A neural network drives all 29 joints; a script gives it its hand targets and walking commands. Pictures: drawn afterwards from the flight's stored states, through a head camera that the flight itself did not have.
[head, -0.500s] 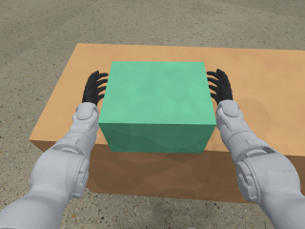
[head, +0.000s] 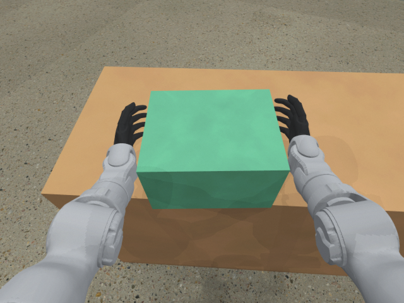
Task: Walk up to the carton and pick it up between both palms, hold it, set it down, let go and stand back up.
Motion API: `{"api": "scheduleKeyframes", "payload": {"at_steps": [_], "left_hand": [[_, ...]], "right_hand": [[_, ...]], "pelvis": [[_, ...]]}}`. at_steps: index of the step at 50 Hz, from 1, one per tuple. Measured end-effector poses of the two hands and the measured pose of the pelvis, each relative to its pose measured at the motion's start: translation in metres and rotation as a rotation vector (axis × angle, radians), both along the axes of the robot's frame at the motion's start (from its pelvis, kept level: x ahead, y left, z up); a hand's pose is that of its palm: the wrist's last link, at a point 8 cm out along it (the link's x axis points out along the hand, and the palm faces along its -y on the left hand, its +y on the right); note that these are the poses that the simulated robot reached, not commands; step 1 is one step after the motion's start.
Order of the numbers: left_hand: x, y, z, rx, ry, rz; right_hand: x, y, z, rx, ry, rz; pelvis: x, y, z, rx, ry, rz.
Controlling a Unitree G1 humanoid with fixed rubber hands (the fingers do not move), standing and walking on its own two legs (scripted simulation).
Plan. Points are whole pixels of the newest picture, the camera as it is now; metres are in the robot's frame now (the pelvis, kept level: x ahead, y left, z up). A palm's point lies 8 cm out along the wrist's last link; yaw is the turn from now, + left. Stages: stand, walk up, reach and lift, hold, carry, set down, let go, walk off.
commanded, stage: reach and lift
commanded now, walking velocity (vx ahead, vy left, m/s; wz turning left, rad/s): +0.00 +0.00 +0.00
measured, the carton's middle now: (210, 149) +0.44 -0.01 +0.03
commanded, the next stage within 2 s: none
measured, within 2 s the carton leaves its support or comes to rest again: leaves its support in 1.74 s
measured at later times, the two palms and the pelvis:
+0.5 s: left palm (125, 143) +0.43 +0.17 +0.07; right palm (299, 138) +0.42 -0.18 +0.08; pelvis +0.02 +0.00 +0.03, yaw +2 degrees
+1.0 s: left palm (125, 143) +0.43 +0.17 +0.07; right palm (298, 139) +0.42 -0.18 +0.08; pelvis +0.04 +0.01 +0.03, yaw +0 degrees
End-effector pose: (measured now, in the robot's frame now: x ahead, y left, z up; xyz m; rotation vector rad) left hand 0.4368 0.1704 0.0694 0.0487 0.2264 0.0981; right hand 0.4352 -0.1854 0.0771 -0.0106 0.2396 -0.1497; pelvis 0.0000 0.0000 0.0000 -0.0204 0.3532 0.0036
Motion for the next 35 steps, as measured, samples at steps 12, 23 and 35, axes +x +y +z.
{"api": "scheduleKeyframes", "payload": {"at_steps": [12,23,35], "left_hand": [[-0.001,0.000,0.000,-0.014,-0.010,-0.002],[-0.005,0.000,0.002,-0.022,-0.041,-0.031],[0.000,0.000,-0.004,-0.036,-0.033,-0.035]], "right_hand": [[-0.001,0.000,0.001,-0.021,-0.006,0.004],[-0.014,0.001,0.003,-0.016,-0.054,-0.012],[-0.011,0.000,-0.004,-0.040,-0.067,-0.010]], "pelvis": [[0.002,-0.001,0.005,0.002,-0.019,0.011],[0.015,0.003,0.023,0.004,-0.097,0.029],[0.034,0.009,0.031,0.002,-0.133,0.002]]}}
